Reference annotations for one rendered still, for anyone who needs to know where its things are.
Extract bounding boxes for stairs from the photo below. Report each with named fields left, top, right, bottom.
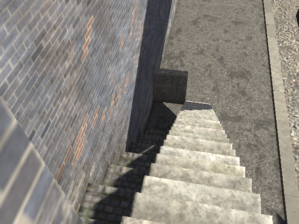
left=121, top=101, right=273, bottom=224

